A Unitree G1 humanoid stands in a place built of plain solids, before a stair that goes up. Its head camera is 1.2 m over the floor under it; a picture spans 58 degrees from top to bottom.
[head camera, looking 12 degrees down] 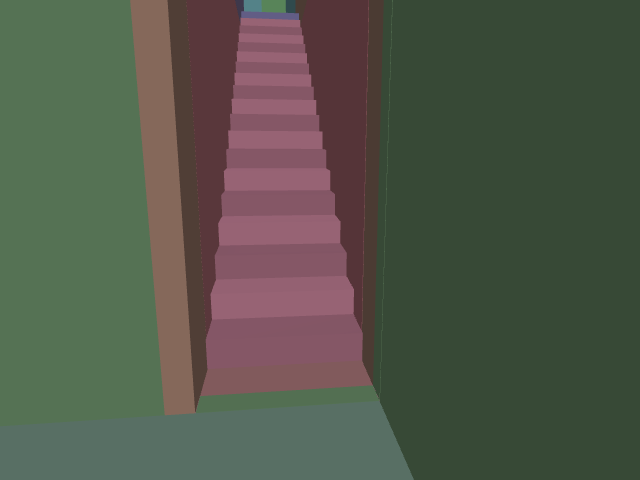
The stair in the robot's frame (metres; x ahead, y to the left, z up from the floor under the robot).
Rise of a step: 0.17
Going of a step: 0.27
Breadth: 0.87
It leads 7 degrees to the left of straight ahead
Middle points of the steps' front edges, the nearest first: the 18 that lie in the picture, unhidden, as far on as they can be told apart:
2.25 0.19 0.17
2.52 0.22 0.34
2.79 0.25 0.51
3.06 0.28 0.68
3.34 0.32 0.85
3.61 0.35 1.02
3.88 0.38 1.19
4.15 0.41 1.35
4.42 0.44 1.52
4.69 0.47 1.69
4.96 0.50 1.86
5.23 0.53 2.03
5.50 0.57 2.20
5.78 0.60 2.37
6.05 0.63 2.54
6.32 0.66 2.71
6.59 0.69 2.88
6.86 0.72 3.04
